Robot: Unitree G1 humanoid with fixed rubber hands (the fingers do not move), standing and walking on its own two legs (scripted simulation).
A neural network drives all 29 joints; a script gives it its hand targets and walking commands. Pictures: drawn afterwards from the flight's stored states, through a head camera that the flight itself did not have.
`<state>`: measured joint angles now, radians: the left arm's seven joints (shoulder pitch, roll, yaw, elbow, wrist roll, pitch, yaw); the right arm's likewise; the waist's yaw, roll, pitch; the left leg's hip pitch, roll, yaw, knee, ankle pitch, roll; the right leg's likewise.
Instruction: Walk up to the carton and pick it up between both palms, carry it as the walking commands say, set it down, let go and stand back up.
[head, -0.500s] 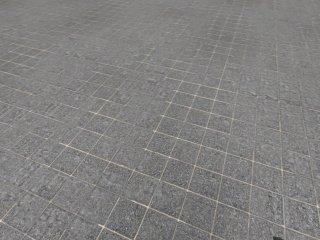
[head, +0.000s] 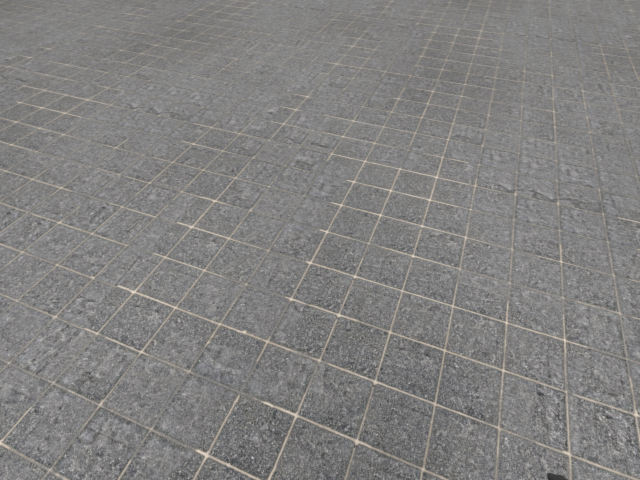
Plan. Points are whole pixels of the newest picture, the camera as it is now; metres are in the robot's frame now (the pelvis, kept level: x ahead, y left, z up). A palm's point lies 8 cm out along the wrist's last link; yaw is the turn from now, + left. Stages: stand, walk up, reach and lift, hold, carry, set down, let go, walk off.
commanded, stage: stand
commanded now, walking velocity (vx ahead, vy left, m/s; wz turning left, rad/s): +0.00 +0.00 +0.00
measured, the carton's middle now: out of the picture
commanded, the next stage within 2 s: walk up in 0.34 s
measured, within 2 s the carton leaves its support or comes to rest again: neither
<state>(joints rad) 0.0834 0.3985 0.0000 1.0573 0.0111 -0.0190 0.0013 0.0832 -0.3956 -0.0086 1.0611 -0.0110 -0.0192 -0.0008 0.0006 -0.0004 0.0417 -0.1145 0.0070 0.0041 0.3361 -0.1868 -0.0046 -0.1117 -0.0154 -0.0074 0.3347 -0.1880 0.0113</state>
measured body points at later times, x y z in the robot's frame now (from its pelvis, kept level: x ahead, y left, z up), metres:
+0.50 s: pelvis +0.00 +0.00 +0.00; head +0.01 +0.00 +0.45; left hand +0.11 +0.32 -0.11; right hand +0.11 -0.32 -0.11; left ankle +0.00 +0.12 -0.75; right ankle +0.00 -0.13 -0.75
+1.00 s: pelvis -0.01 -0.04 -0.01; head +0.03 -0.08 +0.44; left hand +0.14 +0.20 -0.13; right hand +0.01 -0.34 -0.15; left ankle +0.02 +0.11 -0.69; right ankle -0.01 -0.14 -0.75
